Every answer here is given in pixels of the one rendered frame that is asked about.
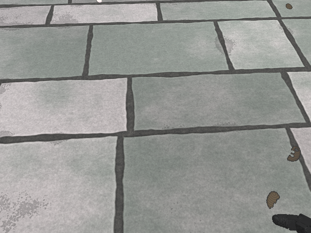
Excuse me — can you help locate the right robot hand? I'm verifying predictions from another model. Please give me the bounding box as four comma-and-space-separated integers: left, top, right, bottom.
272, 214, 311, 233

